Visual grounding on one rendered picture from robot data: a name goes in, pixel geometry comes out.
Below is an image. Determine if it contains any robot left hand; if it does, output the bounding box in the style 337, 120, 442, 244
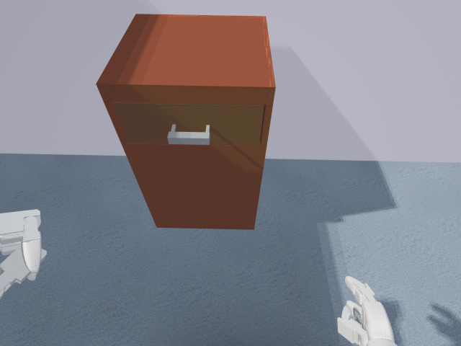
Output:
0, 209, 47, 299

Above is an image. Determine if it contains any handle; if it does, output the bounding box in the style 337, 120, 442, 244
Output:
167, 124, 210, 145

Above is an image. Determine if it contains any cabinet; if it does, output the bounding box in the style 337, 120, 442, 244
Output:
96, 14, 276, 230

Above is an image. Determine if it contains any drawer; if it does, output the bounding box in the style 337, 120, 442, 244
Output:
113, 102, 264, 146

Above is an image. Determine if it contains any robot right hand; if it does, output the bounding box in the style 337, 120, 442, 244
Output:
337, 276, 395, 346

